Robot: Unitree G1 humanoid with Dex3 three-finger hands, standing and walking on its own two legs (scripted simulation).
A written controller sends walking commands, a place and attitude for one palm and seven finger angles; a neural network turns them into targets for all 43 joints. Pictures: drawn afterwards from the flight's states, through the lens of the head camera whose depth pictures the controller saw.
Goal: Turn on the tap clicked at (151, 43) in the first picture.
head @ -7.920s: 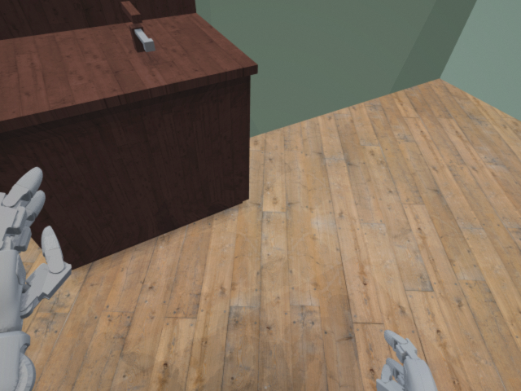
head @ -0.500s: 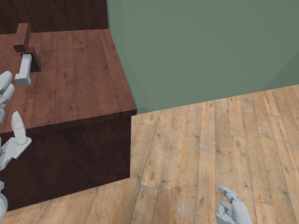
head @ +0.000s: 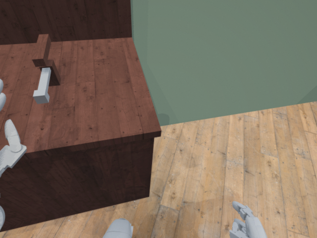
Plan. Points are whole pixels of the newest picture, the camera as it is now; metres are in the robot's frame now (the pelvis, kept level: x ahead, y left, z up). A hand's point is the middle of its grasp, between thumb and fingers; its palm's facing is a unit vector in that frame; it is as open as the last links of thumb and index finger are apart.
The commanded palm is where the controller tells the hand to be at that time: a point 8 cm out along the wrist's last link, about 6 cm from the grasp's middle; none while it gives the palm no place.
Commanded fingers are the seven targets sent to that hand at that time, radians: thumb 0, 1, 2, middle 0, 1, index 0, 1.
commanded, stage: shuffle to correct the standing spot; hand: left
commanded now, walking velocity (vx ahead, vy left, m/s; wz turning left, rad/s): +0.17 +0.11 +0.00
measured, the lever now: (41, 96) +0.41 +0.37 +0.09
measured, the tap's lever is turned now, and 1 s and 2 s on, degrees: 0 0 0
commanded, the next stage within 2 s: come to a stop and stand still in 0.32 s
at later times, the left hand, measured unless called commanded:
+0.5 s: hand (21, 111) +0.29 +0.33 +0.17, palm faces +0.43 -0.83 -0.36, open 7.4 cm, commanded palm +0.24 +0.36 +0.19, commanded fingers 0.00 0.90 0.90 -0.20 -0.30 -0.20 -0.30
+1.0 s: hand (32, 106) +0.31 +0.32 +0.16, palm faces +0.42 -0.83 -0.37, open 7.4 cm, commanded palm +0.26 +0.35 +0.19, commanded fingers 0.00 0.90 0.90 -0.20 -0.30 -0.20 -0.30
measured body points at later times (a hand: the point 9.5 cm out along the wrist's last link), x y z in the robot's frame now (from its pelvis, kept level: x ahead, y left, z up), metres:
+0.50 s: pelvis +0.08 +0.08 +0.00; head +0.10 +0.10 +0.45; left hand +0.26 +0.37 +0.19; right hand +0.22 -0.15 -0.09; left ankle +0.12 +0.21 -0.73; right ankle +0.06 -0.04 -0.72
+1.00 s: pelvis +0.09 +0.07 +0.01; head +0.11 +0.07 +0.46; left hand +0.28 +0.36 +0.18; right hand +0.27 -0.16 -0.07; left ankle +0.08 +0.20 -0.72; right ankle +0.12 +0.01 -0.72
